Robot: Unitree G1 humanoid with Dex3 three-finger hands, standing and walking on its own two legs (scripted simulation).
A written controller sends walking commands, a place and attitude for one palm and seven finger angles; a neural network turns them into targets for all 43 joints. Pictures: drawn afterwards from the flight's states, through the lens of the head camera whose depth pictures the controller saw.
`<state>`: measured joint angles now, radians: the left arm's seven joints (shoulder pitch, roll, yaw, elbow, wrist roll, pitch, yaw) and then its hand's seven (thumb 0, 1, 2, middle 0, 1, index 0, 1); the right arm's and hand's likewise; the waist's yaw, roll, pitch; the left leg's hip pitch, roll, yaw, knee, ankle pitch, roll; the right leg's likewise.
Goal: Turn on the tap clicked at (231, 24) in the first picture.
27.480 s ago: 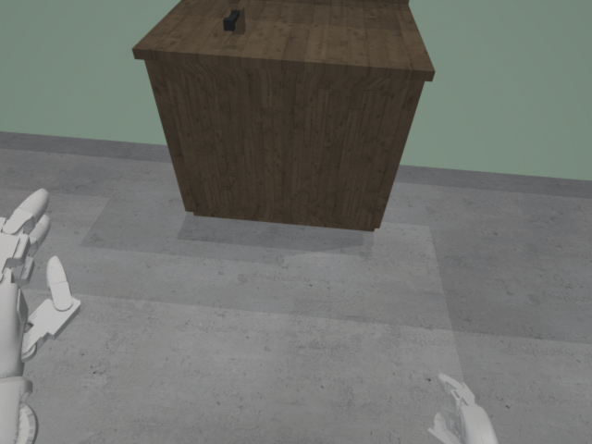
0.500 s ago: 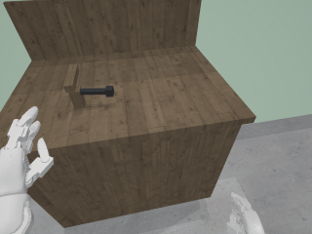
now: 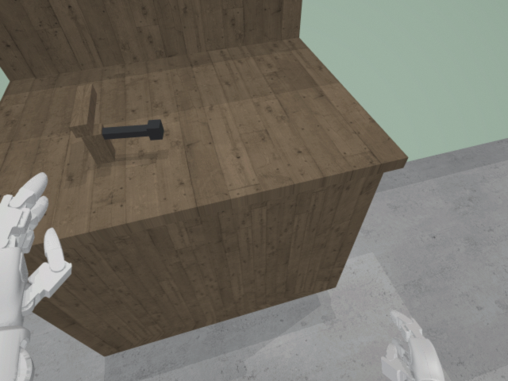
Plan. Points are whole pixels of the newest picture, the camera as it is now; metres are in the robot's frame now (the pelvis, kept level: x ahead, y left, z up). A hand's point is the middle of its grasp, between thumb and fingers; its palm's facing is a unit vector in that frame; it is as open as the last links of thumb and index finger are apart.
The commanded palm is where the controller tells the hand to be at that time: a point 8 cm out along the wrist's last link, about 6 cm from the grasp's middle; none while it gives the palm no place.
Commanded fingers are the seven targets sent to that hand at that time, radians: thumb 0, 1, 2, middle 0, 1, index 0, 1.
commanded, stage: step back with the hand held close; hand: left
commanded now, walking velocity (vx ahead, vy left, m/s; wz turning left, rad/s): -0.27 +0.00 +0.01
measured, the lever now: (155, 129) +0.53 +0.24 +0.10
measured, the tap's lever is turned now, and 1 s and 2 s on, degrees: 79 79 79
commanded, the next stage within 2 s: stop stepping back and stand still in 0.96 s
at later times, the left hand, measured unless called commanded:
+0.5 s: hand (14, 316) +0.15 +0.27 +0.15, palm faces +0.46 -0.78 -0.42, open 7.4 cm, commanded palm +0.09 +0.30 +0.18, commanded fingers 0.00 0.90 0.90 -0.20 -0.30 -0.20 -0.30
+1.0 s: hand out of the picture +0.06 +0.27 +0.16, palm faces +0.43 -0.79 -0.43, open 7.4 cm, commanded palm -0.01 +0.30 +0.18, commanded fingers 0.00 0.90 0.90 -0.20 -0.30 -0.20 -0.30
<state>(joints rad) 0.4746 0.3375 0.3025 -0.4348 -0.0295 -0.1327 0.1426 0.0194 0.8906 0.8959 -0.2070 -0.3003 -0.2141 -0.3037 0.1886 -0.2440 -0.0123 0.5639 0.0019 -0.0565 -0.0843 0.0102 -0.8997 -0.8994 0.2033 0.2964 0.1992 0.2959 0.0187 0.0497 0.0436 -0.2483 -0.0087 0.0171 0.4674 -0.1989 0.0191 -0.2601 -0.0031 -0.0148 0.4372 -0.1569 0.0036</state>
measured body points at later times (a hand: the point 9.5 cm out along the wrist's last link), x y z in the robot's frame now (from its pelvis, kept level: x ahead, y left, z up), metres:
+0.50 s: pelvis -0.06 +0.02 -0.02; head -0.04 +0.02 +0.43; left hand +0.12 +0.31 +0.18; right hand +0.12 -0.22 -0.10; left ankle +0.03 +0.11 -0.74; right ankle +0.04 -0.12 -0.74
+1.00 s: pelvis -0.16 +0.01 -0.01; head -0.11 +0.03 +0.44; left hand +0.03 +0.31 +0.18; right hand +0.05 -0.21 -0.08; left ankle -0.13 +0.12 -0.74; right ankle -0.12 -0.10 -0.71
